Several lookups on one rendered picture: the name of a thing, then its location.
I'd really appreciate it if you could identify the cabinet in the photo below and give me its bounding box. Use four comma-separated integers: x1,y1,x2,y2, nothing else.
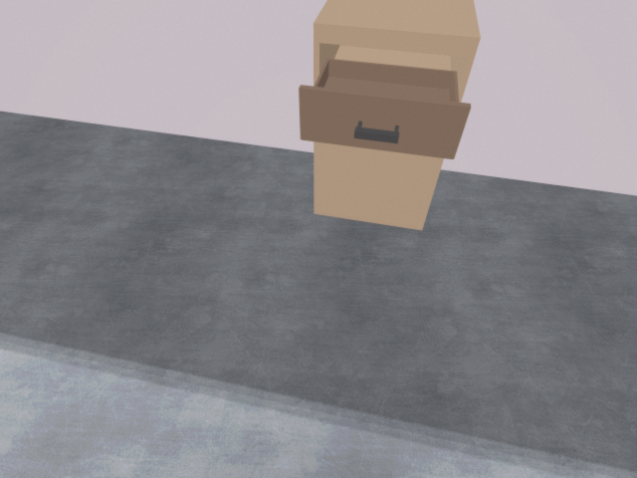
314,0,481,230

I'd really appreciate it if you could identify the handle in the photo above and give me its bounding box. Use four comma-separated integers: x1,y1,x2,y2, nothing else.
354,120,399,143

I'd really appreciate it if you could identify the drawer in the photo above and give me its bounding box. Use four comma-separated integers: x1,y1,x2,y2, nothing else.
299,59,471,159

